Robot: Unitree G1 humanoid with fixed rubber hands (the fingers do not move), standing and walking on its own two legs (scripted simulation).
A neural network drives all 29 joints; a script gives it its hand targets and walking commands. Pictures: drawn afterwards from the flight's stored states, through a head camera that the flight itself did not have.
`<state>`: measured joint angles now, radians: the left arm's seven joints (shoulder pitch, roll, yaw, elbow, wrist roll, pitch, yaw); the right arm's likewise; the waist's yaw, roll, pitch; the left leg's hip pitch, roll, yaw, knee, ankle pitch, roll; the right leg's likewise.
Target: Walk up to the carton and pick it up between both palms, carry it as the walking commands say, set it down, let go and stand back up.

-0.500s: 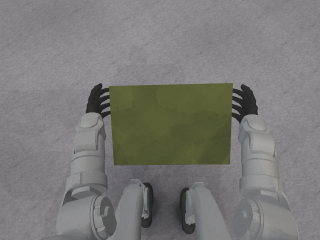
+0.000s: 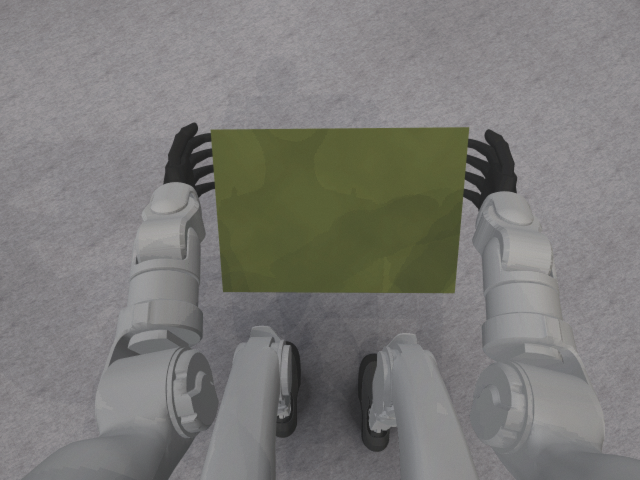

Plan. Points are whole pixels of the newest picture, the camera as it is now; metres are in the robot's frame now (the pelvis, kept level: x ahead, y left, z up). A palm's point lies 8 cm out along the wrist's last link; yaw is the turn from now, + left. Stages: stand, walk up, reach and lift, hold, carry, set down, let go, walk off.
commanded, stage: set down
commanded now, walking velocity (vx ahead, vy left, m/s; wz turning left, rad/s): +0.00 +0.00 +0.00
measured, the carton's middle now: (336, 200) +0.47 +0.01 -0.17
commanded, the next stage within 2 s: none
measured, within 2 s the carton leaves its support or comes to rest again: neither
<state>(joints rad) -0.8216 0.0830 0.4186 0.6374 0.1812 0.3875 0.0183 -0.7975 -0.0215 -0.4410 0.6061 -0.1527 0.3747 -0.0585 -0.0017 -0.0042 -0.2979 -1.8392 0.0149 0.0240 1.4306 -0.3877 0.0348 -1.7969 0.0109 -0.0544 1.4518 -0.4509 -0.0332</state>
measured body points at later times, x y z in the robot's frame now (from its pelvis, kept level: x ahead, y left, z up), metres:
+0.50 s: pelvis -0.02 +0.01 -0.07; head +0.26 +0.02 +0.28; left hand +0.48 +0.20 -0.17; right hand +0.47 -0.18 -0.16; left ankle +0.10 +0.11 -0.54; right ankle +0.08 -0.10 -0.54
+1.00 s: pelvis -0.03 +0.00 -0.14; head +0.30 +0.02 +0.18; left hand +0.50 +0.21 -0.26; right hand +0.50 -0.18 -0.26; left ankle +0.10 +0.11 -0.54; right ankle +0.08 -0.10 -0.54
